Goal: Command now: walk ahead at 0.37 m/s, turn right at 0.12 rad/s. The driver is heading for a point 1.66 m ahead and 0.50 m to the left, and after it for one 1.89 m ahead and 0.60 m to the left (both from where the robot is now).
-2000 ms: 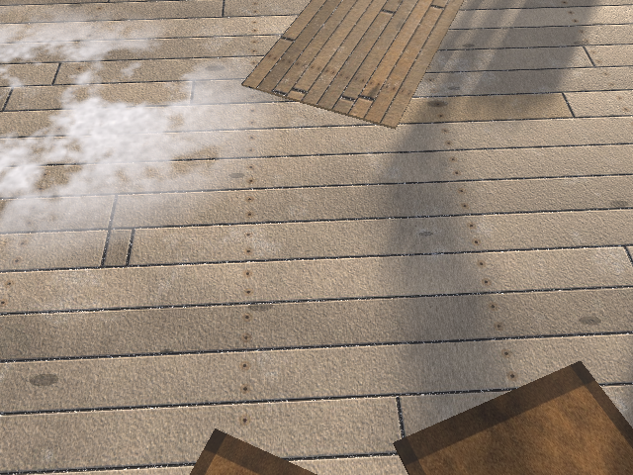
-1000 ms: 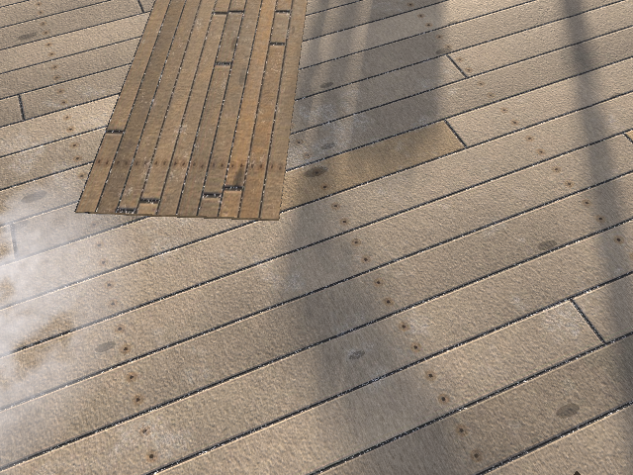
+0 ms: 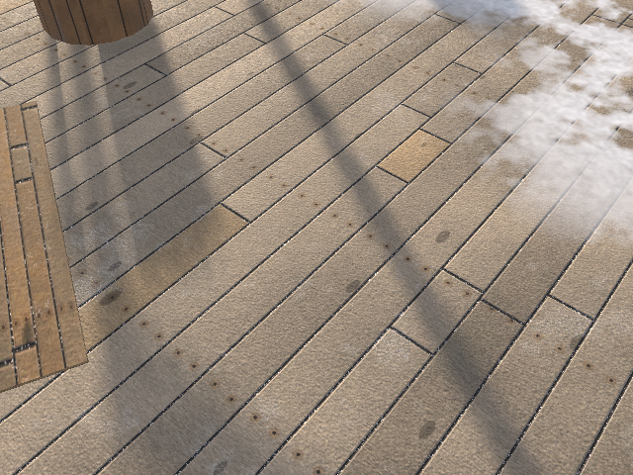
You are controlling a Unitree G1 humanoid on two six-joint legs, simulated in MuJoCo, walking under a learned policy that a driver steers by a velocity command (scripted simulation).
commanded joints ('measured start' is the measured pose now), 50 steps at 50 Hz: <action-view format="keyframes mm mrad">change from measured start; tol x32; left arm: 1 -27 178 47 -49 -8 -11 -6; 23 -366 49 3 -153 -9 -74 -54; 29 139 292 84 -26 21 -63 -28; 50 86 186 48 125 -10 -47 0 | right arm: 1 -42 -79 -15 -70 4 -36 7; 29 384 -9 33 11 -21 -10 -36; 50 -193 -68 18 -134 -5 -37 17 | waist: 1 -28 -96 54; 5 -130 303 -44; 24 -114 94 118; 30 74 -228 -393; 50 25 -49 99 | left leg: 1 76 -13 25 -99 54 34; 6 523 365 -692 -401 -430 293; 27 428 169 -45 -80 849 120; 29 -174 -65 -20 587 -77 17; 31 -368 -10 -130 741 -236 28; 50 -233 50 -34 -74 274 25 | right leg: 1 -92 -254 261 -137 -228 -163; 8 -731 -98 12 775 -147 4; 25 -387 -60 -93 130 215 -6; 28 265 -146 0 158 221 -117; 29 607 -413 510 82 -12 -280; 38 -46 -254 131 -246 244 -220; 50 178 -296 33 -180 289 -142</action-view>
